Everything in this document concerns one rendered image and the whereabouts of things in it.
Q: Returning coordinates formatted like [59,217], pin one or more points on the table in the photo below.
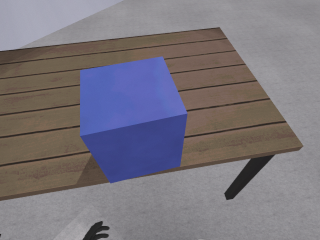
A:
[229,115]

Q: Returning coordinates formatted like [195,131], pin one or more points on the left robot hand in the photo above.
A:
[97,227]

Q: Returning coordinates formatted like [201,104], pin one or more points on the carton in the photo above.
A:
[132,118]

